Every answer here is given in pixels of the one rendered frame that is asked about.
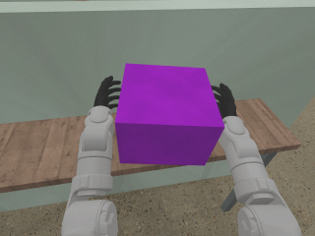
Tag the robot left upper arm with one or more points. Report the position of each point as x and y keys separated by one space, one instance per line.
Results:
x=91 y=218

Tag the table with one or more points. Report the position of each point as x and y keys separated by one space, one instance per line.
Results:
x=42 y=153

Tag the left robot hand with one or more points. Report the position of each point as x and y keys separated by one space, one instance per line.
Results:
x=102 y=97

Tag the carton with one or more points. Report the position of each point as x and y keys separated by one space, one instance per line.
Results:
x=166 y=115

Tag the robot right upper arm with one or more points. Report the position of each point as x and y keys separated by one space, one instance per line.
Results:
x=266 y=220

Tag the robot left forearm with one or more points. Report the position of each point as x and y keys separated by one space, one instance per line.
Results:
x=93 y=176

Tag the right robot hand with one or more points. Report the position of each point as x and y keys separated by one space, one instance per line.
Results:
x=226 y=101

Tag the robot right forearm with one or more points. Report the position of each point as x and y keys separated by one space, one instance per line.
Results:
x=252 y=183

